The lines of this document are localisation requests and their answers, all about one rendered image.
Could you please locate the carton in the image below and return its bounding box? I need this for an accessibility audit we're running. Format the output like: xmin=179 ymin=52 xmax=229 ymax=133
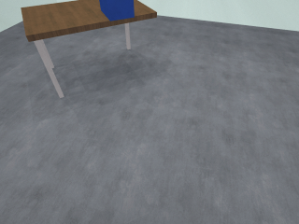
xmin=99 ymin=0 xmax=135 ymax=21

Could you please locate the table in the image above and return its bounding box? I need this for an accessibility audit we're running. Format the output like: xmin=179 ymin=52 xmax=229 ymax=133
xmin=21 ymin=0 xmax=157 ymax=98

